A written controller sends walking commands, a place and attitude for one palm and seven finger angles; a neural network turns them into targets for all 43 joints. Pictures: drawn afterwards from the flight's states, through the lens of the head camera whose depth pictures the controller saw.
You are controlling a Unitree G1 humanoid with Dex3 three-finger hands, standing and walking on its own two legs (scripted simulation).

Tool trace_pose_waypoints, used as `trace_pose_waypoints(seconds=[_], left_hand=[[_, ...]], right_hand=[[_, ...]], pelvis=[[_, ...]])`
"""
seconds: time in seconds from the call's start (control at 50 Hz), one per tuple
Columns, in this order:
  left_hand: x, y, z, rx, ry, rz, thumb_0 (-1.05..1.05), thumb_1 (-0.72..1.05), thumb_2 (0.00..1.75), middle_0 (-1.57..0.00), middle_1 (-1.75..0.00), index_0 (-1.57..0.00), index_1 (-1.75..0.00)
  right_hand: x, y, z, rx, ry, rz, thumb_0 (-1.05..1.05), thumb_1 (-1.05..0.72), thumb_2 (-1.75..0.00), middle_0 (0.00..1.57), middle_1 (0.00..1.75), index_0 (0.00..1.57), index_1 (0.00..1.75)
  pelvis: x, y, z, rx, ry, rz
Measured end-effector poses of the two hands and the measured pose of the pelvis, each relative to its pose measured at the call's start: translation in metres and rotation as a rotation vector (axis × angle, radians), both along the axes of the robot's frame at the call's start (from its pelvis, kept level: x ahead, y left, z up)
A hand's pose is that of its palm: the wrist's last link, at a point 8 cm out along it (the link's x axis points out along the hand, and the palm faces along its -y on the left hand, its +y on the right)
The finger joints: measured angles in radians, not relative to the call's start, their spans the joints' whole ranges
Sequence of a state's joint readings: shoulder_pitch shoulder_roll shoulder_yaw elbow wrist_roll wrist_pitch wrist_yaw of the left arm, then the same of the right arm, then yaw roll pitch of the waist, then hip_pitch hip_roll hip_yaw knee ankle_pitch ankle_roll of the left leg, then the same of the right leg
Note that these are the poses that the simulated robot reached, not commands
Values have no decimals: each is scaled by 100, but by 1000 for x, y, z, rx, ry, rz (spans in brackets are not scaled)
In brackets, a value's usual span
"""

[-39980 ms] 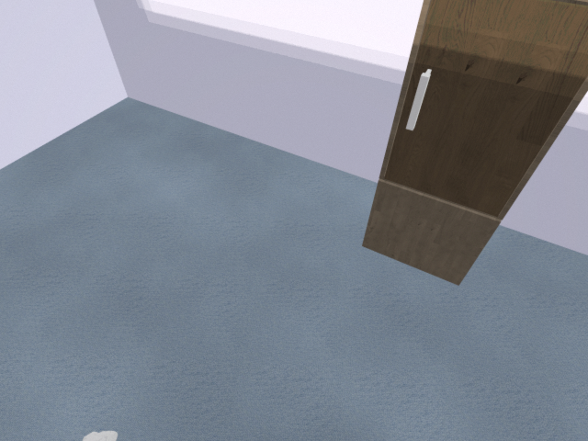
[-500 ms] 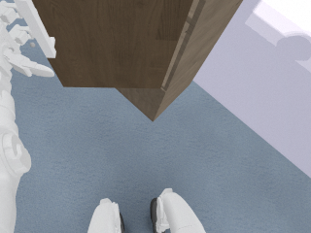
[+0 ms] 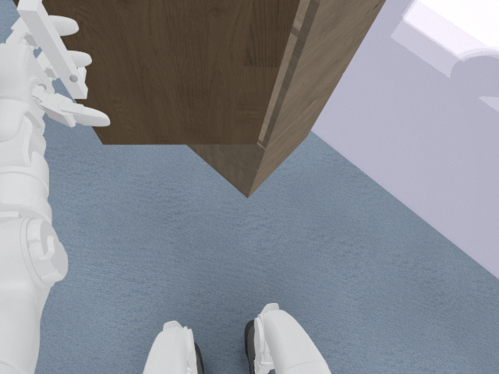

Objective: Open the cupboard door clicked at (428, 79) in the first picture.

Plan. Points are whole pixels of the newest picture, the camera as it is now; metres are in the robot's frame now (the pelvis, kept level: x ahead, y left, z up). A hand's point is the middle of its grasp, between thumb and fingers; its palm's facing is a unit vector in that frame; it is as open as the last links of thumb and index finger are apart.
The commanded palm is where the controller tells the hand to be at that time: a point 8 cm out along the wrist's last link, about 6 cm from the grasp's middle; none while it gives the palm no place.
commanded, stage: slide the fingers in behind the handle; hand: left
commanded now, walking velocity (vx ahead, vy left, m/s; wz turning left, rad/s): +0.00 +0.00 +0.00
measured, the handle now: (60, 46) +0.60 +0.22 +0.07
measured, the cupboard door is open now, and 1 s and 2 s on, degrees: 46 46 85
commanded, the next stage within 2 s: close the thumb around the handle in 0.26 s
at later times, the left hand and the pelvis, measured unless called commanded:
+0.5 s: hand (73, 78) +0.54 +0.20 +0.07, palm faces -0.06 -1.00 -0.02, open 13.6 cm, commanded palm +0.53 +0.23 +0.06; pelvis +0.00 +0.00 +0.00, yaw +0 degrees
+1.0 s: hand (71, 77) +0.54 +0.20 +0.07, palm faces -0.05 -1.00 -0.02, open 5.7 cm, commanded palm +0.53 +0.23 +0.06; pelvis +0.00 +0.00 +0.00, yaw +0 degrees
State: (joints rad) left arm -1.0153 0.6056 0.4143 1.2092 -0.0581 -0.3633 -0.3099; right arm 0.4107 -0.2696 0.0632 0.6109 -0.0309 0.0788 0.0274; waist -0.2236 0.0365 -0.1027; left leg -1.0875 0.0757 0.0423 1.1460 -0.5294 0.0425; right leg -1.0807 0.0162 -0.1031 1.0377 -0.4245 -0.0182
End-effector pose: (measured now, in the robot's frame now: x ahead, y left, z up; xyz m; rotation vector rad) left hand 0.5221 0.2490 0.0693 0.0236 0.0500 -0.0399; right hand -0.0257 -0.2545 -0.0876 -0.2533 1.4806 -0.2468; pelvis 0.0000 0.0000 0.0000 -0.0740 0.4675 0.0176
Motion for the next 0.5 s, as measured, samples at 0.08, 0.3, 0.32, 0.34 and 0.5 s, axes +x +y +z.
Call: trace_pose_waypoints(seconds=[0.08,0.3,0.32,0.34,0.5], left_hand=[[-2,0,1,10,-2,1,-1,-50,30,-29,-120,-26,-120],[-1,1,1,2,-6,-13,-1,-50,30,-29,-120,-28,-120],[-1,1,1,1,-6,-14,-1,-50,30,-29,-120,-28,-120],[-1,1,1,2,-7,-15,-1,-50,30,-29,-120,-28,-120],[1,1,-1,-1,-2,-17,-1,-43,34,-30,-121,-30,-121]], right_hand=[[0,-2,0,1,1,-1,0,-91,-90,20,30,20,30],[8,-9,1,-15,-10,16,0,-91,-90,20,30,20,30],[9,-9,1,-17,-13,17,0,-91,-90,20,30,20,30],[10,-10,1,-18,-15,19,0,-91,-90,20,30,20,30],[13,-9,-1,-18,-23,25,0,-91,-90,20,30,20,30]], pelvis=[[1,-1,1,2,-3,-1],[2,-3,1,3,-1,4],[2,-4,0,2,-1,4],[2,-4,0,2,-1,4],[1,-3,-2,0,3,6]])
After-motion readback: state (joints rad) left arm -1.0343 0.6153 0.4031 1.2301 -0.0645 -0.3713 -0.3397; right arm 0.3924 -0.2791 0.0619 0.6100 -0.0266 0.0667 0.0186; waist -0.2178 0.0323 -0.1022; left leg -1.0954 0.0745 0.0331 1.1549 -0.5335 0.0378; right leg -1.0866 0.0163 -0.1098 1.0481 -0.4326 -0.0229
